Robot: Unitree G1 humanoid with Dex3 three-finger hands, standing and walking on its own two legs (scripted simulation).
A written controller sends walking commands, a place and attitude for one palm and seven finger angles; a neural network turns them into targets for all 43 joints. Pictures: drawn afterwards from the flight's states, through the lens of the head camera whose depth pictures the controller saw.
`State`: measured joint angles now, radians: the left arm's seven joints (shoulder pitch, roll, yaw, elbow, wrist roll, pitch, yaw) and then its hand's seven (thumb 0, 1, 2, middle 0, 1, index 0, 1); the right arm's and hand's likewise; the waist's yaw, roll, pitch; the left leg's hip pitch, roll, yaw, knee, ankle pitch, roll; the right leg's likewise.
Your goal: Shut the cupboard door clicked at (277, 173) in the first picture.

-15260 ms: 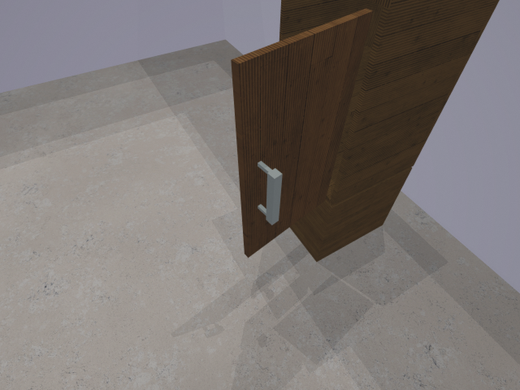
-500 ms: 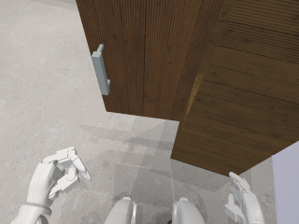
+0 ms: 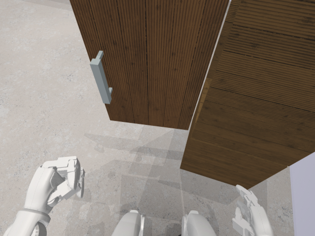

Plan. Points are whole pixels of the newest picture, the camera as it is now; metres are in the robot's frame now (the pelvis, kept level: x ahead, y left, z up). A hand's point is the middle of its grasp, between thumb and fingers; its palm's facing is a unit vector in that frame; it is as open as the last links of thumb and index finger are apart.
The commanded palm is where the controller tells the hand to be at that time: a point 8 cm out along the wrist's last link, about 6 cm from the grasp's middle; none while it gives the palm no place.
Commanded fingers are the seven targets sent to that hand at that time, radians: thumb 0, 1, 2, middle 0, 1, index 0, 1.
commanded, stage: raise the hand and make a fist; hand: left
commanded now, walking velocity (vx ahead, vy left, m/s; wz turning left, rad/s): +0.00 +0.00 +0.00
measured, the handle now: (104, 78) +0.53 +0.20 +0.05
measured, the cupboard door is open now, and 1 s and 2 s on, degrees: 100 100 100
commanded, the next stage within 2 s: bring the fist close to the handle in 0.30 s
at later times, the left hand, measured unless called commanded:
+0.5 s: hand (86, 185) +0.22 +0.17 +0.05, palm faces -0.07 -1.00 -0.05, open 3.1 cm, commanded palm +0.22 +0.23 +0.05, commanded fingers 0.00 0.90 0.90 -1.30 -1.50 -1.30 -1.50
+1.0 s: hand (96, 136) +0.34 +0.18 +0.05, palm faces -0.07 -1.00 -0.03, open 3.1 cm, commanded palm +0.33 +0.23 +0.05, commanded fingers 0.00 0.90 0.90 -1.30 -1.50 -1.30 -1.50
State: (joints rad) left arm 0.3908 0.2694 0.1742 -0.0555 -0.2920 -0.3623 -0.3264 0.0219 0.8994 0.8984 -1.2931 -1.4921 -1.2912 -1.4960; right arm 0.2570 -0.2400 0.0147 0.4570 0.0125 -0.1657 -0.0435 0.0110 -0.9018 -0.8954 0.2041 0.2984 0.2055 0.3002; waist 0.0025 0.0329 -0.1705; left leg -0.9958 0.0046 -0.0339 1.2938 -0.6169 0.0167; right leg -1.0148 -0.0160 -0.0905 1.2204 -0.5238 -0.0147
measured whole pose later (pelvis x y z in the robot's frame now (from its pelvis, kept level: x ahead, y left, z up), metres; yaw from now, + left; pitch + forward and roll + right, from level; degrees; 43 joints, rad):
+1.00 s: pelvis +0.00 +0.00 +0.01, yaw +0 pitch +19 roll -2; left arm -0.15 0.28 0.20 0.42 -0.24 -0.37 -0.28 0.02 0.90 0.90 -1.30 -1.50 -1.30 -1.50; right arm 0.27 -0.26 0.03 0.54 0.01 -0.12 -0.05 0.01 -0.90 -0.90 0.20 0.30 0.20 0.30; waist -0.04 0.02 -0.16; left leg -1.00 0.00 -0.01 1.24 -0.58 0.02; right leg -1.03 -0.02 -0.07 1.19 -0.49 -0.01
